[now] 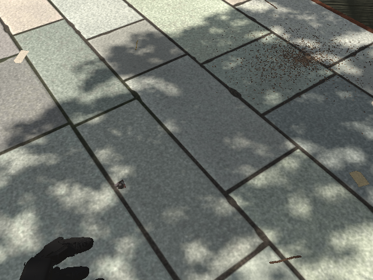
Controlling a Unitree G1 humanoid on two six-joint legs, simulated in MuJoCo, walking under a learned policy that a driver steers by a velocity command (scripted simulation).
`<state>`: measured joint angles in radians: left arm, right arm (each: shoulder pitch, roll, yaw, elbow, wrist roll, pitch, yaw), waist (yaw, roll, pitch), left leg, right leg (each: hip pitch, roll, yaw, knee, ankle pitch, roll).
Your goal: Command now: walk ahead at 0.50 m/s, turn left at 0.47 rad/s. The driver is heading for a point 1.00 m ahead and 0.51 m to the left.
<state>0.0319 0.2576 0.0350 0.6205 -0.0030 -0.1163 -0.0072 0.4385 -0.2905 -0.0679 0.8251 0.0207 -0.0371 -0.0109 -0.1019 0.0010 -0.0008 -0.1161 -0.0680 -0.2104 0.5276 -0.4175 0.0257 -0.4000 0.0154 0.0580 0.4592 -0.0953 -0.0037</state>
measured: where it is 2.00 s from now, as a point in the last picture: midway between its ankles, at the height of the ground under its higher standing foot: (45, 199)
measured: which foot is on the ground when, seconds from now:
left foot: down 0.00-0.00, up 0.02-0.46, down 0.48-0.96, up 0.98-1.00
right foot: down 0.00-0.48, up 0.50-0.94, down 0.96-1.00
